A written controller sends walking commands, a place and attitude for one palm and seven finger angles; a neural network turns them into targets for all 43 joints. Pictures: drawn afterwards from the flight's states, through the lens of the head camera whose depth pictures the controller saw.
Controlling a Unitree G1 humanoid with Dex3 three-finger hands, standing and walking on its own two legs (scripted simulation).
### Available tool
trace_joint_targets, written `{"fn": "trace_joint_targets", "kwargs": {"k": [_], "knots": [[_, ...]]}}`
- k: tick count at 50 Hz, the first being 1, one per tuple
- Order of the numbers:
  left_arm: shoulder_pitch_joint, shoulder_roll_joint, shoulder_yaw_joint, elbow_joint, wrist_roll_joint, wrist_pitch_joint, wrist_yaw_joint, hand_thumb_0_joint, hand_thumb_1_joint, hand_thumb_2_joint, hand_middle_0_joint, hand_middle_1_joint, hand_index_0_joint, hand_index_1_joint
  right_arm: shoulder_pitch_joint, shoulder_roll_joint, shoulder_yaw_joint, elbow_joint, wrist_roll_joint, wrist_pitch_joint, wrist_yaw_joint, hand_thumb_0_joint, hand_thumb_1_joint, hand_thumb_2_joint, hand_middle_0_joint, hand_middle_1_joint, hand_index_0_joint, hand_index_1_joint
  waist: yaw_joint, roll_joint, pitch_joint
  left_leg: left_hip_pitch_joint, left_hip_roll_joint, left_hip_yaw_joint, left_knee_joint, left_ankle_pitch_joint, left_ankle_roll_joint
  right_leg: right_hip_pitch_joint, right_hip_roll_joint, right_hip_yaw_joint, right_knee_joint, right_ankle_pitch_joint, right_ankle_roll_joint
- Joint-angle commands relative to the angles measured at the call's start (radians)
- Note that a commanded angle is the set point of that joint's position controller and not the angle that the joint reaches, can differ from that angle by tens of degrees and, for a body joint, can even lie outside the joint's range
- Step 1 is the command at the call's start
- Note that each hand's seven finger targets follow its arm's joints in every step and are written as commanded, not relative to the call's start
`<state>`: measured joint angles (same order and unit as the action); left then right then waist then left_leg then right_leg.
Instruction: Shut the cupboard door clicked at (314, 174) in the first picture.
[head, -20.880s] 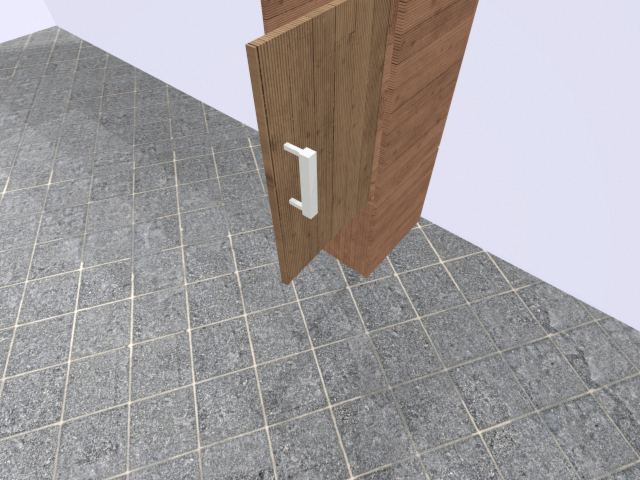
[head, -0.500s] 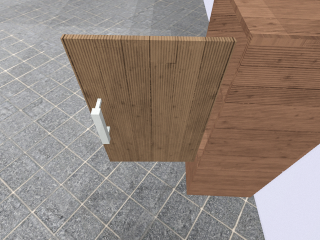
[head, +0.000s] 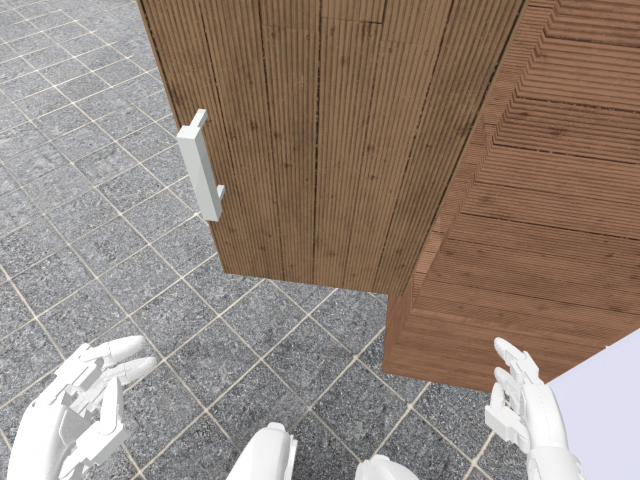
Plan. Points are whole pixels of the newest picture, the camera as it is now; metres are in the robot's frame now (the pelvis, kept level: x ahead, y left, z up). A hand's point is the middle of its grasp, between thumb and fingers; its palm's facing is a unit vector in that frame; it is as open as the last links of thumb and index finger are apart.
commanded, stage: raise the hand and make a fist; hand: left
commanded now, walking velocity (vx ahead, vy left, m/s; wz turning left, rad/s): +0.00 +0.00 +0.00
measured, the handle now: (206, 168) +0.48 +0.23 +0.09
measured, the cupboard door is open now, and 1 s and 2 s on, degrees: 93 93 93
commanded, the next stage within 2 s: bring the fist close to the handle in 1.38 s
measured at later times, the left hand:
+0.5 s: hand (143, 373) +0.21 +0.22 +0.06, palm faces -0.02 -1.00 -0.01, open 3.4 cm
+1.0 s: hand (113, 324) +0.24 +0.25 +0.10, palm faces +0.03 -1.00 -0.05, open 3.1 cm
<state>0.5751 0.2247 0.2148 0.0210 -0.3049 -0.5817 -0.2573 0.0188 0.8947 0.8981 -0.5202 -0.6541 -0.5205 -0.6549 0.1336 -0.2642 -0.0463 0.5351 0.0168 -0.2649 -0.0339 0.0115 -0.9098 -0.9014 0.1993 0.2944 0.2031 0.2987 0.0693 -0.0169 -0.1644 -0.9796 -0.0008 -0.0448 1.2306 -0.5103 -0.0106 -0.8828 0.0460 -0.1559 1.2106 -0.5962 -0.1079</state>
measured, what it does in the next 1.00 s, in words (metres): shifts its weight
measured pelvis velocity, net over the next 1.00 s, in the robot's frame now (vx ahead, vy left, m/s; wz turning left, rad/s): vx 0.01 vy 0.06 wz -0.03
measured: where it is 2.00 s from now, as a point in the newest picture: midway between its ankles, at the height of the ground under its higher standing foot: outside the picture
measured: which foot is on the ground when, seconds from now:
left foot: down 0.00-1.00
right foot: down 0.00-1.00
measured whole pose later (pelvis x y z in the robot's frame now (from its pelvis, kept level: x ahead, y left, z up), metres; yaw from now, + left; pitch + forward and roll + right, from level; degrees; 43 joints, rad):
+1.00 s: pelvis +0.01 +0.06 +0.03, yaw -1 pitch +12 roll -4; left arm 0.39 0.26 0.14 -0.12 -0.26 -0.35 -0.16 0.02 0.89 0.90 -1.29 -1.49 -1.29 -1.50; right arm 0.26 -0.23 0.05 0.49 0.02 -0.16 -0.04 0.01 -0.90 -0.90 0.21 0.30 0.21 0.30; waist 0.02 0.03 -0.13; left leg -0.84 -0.02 0.00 1.08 -0.46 0.07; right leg -0.73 0.03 -0.10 1.02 -0.51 -0.03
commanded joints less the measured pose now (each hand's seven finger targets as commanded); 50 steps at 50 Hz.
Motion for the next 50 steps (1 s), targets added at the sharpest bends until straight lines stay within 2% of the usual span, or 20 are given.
{"fn": "trace_joint_targets", "kwargs": {"k": [1,3,7,9,10,11,14,15,16,18,22,26,27,31,34,36,41,43,46,50], "knots": [[-0.285,0.096,-0.065,-0.267,-0.035,-0.106,-0.103,0.000,0.900,0.900,-0.695,-0.840,-0.695,-0.840,0.046,-0.103,-0.013,-0.078,0.013,-0.059,-0.030,0.000,-0.900,-0.900,0.200,0.300,0.200,0.300,-0.163,0.038,-0.108,0.074,0.004,-0.017,-0.009,0.162,0.060,0.049,-0.063,0.347,-0.302,0.252,0.151],[-0.212,0.125,-0.029,-0.154,-0.039,-0.004,-0.158,0.000,0.900,0.900,-0.732,-0.880,-0.732,-0.880,0.058,-0.111,-0.019,-0.085,0.030,-0.044,-0.043,0.000,-0.900,-0.900,0.200,0.300,0.200,0.300,-0.136,-0.042,-0.139,0.037,0.007,-0.015,-0.023,0.161,0.062,0.118,-0.083,0.371,-0.333,0.270,0.180],[-0.077,0.193,0.104,-0.145,-0.064,0.242,-0.166,0.000,0.900,0.900,-0.805,-0.960,-0.805,-0.960,0.034,-0.090,-0.016,-0.169,0.051,0.015,-0.045,0.000,-0.900,-0.900,0.200,0.300,0.200,0.300,-0.024,-0.037,-0.281,0.072,-0.012,-0.004,-0.108,0.243,0.053,0.355,-0.119,0.385,-0.351,0.406,0.204],[-0.073,0.204,0.175,-0.235,-0.076,0.279,-0.097,0.000,0.900,0.900,-0.842,-1.000,-0.842,-1.000,0.015,-0.064,-0.015,-0.186,0.045,0.036,-0.042,0.000,-0.900,-0.900,0.200,0.300,0.200,0.300,0.005,-0.040,-0.309,0.108,-0.012,-0.005,-0.142,0.275,0.042,0.415,-0.126,0.372,-0.342,0.506,0.210],[-0.057,0.197,0.198,-0.260,-0.077,0.270,-0.053,0.000,0.900,0.900,-0.860,-1.020,-0.860,-1.020,0.019,-0.051,-0.016,-0.183,0.039,0.042,-0.040,0.000,-0.900,-0.900,0.200,0.300,0.200,0.300,0.011,-0.068,-0.304,0.120,-0.008,-0.007,-0.153,0.290,0.037,0.424,-0.122,0.360,-0.329,0.572,0.212],[-0.052,0.190,0.205,-0.275,-0.072,0.248,-0.010,0.000,0.900,0.900,-0.878,-1.040,-0.878,-1.040,0.009,-0.041,-0.012,-0.175,0.033,0.044,-0.037,0.000,-0.900,-0.900,0.200,0.300,0.200,0.300,0.022,-0.044,-0.291,0.130,-0.005,-0.012,-0.169,0.305,0.036,0.424,-0.106,0.326,-0.304,0.605,0.194],[-0.047,0.102,0.116,-0.292,-0.043,0.139,0.057,0.000,0.900,0.900,-0.933,-1.100,-0.933,-1.100,0.037,-0.036,-0.017,-0.148,0.020,0.032,-0.025,0.000,-0.900,-0.900,0.200,0.300,0.200,0.300,-0.011,-0.014,-0.212,0.171,-0.001,-0.009,-0.206,0.317,0.029,0.286,-0.063,0.229,-0.258,0.545,0.144],[-0.062,0.079,0.070,-0.278,-0.032,0.105,0.059,0.000,0.900,0.900,-0.952,-1.120,-0.952,-1.120,0.041,-0.045,-0.015,-0.144,0.016,0.026,-0.022,0.000,-0.900,-0.900,0.200,0.300,0.200,0.300,-0.033,0.011,-0.173,0.163,-0.002,-0.011,-0.200,0.288,0.029,0.220,-0.058,0.220,-0.253,0.474,0.136],[-0.096,0.072,0.039,-0.259,-0.016,0.077,0.059,0.000,0.900,0.900,-0.970,-1.140,-0.970,-1.140,0.044,-0.058,-0.014,-0.138,0.012,0.026,-0.022,0.000,-0.900,-0.900,0.200,0.300,0.200,0.300,-0.062,-0.037,-0.127,0.147,0.003,-0.016,-0.185,0.261,0.037,0.164,-0.050,0.216,-0.251,0.415,0.137],[-0.108,0.047,-0.033,-0.214,-0.007,0.037,0.024,0.000,0.900,0.900,-1.007,-1.180,-1.007,-1.180,0.059,-0.082,-0.018,-0.135,0.010,0.014,-0.021,0.000,-0.900,-0.900,0.200,0.300,0.200,0.300,-0.090,-0.034,-0.107,0.126,0.002,-0.025,-0.180,0.188,0.038,0.089,-0.046,0.212,-0.258,0.275,0.125],[-0.154,0.103,-0.053,-0.271,-0.012,0.038,-0.026,0.000,0.900,0.900,-1.080,-1.260,-1.080,-1.260,0.067,-0.117,-0.019,-0.165,0.020,-0.004,-0.034,0.000,-0.900,-0.900,0.200,0.300,0.200,0.300,-0.078,0.053,-0.156,0.190,0.005,-0.036,-0.230,0.111,0.048,0.056,-0.029,0.179,-0.282,0.085,0.082],[-0.156,0.201,0.051,-0.409,0.001,0.071,0.049,0.000,0.900,0.900,-1.153,-1.340,-1.153,-1.340,0.062,-0.113,-0.013,-0.182,0.015,0.002,-0.039,0.000,-0.900,-0.900,0.200,0.300,0.200,0.300,-0.029,0.140,-0.270,0.316,0.013,-0.072,-0.310,0.138,0.036,0.104,-0.008,0.118,-0.242,0.168,0.064],[-0.140,0.166,0.033,-0.427,0.000,0.078,0.070,0.000,0.900,0.900,-1.172,-1.360,-1.172,-1.360,0.059,-0.102,-0.008,-0.186,0.015,0.007,-0.036,0.000,-0.900,-0.900,0.200,0.300,0.200,0.300,-0.028,0.151,-0.256,0.345,0.015,-0.079,-0.331,0.153,0.028,0.108,-0.007,0.103,-0.240,0.187,0.061],[-0.110,0.105,-0.001,-0.373,0.022,0.128,0.136,0.000,0.900,0.900,-1.245,-1.440,-1.245,-1.440,0.060,-0.099,0.002,-0.188,0.012,0.039,-0.025,0.000,-0.900,-0.900,0.200,0.300,0.200,0.300,-0.047,0.135,-0.169,0.359,0.028,-0.109,-0.373,0.129,0.017,0.085,0.005,0.072,-0.249,0.191,0.064],[-0.125,0.053,-0.078,-0.265,0.039,0.188,0.114,0.000,0.900,0.900,-1.300,-1.500,-1.300,-1.500,0.069,-0.113,0.009,-0.197,0.014,0.058,-0.019,0.000,-0.900,-0.900,0.200,0.300,0.200,0.300,-0.087,0.059,-0.058,0.296,0.028,-0.112,-0.390,0.030,0.021,0.067,0.003,0.066,-0.283,0.152,0.073],[-0.166,0.061,-0.100,-0.230,0.050,0.217,0.080,0.000,0.900,0.900,-1.300,-1.500,-1.300,-1.500,0.075,-0.123,0.015,-0.205,0.017,0.060,-0.022,0.000,-0.900,-0.900,0.200,0.300,0.200,0.300,-0.096,0.043,-0.028,0.279,0.026,-0.111,-0.392,0.013,0.027,0.075,0.002,0.073,-0.299,0.146,0.071],[-0.291,0.167,-0.014,-0.369,0.039,0.189,0.065,0.000,0.900,0.900,-1.300,-1.500,-1.300,-1.500,0.087,-0.122,0.020,-0.215,0.010,0.045,-0.028,0.000,-0.900,-0.900,0.200,0.300,0.200,0.300,-0.068,0.128,-0.162,0.383,0.022,-0.115,-0.381,0.132,0.014,0.125,0.001,0.083,-0.287,0.215,0.061],[-0.288,0.167,0.004,-0.408,0.028,0.159,0.082,0.000,0.900,0.900,-1.300,-1.500,-1.300,-1.500,0.084,-0.110,0.025,-0.215,0.007,0.041,-0.024,0.000,-0.900,-0.900,0.200,0.300,0.200,0.300,-0.056,0.154,-0.191,0.433,0.027,-0.120,-0.390,0.184,0.000,0.129,0.003,0.078,-0.282,0.234,0.057],[-0.260,0.161,0.015,-0.387,0.026,0.142,0.103,0.000,0.900,0.900,-1.300,-1.500,-1.300,-1.500,0.081,-0.107,0.029,-0.199,0.004,0.040,-0.017,0.000,-0.900,-0.900,0.200,0.300,0.200,0.300,-0.046,0.182,-0.175,0.438,0.025,-0.121,-0.393,0.212,-0.008,0.132,0.006,0.079,-0.283,0.247,0.053],[-0.212,0.091,-0.050,-0.248,0.026,0.202,0.070,0.000,0.900,0.900,-1.300,-1.500,-1.300,-1.500,0.089,-0.116,0.024,-0.192,0.012,0.052,-0.009,0.000,-0.900,-0.900,0.200,0.300,0.200,0.300,-0.076,0.088,-0.109,0.371,0.023,-0.098,-0.390,0.177,0.009,0.146,0.003,0.075,-0.314,0.250,0.066]]}}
